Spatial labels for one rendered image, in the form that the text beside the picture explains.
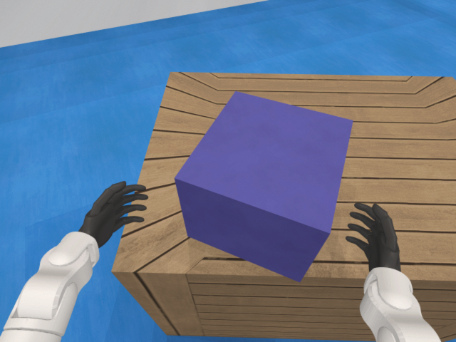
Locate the left robot hand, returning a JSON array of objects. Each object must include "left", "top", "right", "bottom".
[{"left": 78, "top": 181, "right": 148, "bottom": 248}]

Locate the robot left forearm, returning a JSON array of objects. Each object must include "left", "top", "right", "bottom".
[{"left": 0, "top": 232, "right": 99, "bottom": 342}]

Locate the robot right forearm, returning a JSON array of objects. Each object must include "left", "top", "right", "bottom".
[{"left": 360, "top": 267, "right": 441, "bottom": 342}]

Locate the right robot hand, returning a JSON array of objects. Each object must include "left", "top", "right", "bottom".
[{"left": 346, "top": 203, "right": 401, "bottom": 272}]

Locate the carton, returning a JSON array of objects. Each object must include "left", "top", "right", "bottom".
[{"left": 175, "top": 91, "right": 353, "bottom": 282}]

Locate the pedestal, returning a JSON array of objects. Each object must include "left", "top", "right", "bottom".
[{"left": 111, "top": 72, "right": 456, "bottom": 342}]

